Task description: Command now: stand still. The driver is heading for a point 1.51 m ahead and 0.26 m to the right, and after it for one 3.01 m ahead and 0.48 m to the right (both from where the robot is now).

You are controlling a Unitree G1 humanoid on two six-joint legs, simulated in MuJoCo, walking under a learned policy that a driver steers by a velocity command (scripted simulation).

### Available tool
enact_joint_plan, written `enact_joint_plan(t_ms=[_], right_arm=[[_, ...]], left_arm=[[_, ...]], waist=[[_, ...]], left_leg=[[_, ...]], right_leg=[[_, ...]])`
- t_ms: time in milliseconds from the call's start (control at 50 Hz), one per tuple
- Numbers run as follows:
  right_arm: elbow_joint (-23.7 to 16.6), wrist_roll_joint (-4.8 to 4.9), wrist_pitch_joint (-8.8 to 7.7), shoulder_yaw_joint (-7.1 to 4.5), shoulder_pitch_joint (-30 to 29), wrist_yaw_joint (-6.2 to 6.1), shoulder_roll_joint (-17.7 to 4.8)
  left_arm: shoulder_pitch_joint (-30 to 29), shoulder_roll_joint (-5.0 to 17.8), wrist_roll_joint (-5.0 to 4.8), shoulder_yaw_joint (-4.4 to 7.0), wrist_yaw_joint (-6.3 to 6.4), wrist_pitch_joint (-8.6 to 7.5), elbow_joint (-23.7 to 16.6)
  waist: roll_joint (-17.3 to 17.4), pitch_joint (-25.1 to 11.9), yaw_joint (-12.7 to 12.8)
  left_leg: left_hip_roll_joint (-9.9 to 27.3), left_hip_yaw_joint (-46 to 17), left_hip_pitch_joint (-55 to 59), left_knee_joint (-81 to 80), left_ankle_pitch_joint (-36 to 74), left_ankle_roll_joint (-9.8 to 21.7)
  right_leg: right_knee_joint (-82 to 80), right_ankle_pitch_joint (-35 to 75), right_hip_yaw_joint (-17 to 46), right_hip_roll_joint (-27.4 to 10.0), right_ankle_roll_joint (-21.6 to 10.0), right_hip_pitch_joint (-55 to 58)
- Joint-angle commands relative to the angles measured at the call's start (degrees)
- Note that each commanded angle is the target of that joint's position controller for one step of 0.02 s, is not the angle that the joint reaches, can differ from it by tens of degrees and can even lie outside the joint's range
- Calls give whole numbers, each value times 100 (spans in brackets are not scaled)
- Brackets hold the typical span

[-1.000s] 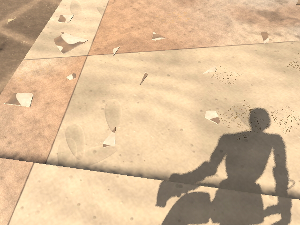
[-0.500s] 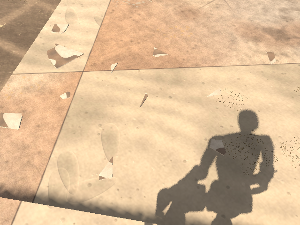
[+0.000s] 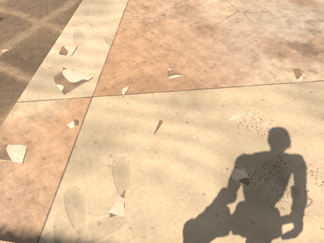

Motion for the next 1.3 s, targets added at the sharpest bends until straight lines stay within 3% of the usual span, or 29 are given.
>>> enact_joint_plan(t_ms=[20, 360, 740, 1300], right_arm=[[-142, 15, -19, -69, 53, -22, -482], [90, 19, 83, -67, -49, -83, -465], [276, 14, 77, -7, 168, -101, -373], [306, 30, 62, 54, 489, -117, -295]], left_arm=[[391, 570, -5, 83, 13, -10, -89], [449, 438, 12, 47, 45, 55, -11], [734, 335, 11, -2, 53, 42, 63], [1057, 243, -2, -46, 40, 32, 39]], waist=[[14, -235, 11], [-36, 20, -23], [-8, 178, -35], [-8, 204, -33]], left_leg=[[231, -252, 844, -165, 1332, 252], [225, -268, 878, -256, 1061, 159], [203, -272, 777, -377, 593, 105], [194, -269, 766, -330, 759, 89]], right_leg=[[-551, 1178, 141, -171, -176, -541], [-723, 994, 69, -91, -141, -477], [-864, 544, 45, -50, -157, -591], [-869, 714, 44, -30, -173, -593]])
Next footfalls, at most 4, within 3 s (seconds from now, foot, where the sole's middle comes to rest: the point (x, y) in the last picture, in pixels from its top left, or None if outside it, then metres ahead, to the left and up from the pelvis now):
2.90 right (210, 231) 0.59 -0.18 -0.89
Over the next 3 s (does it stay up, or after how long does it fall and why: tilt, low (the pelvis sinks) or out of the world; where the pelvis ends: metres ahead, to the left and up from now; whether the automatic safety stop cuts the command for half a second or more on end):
stays up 0.48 -0.08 -0.14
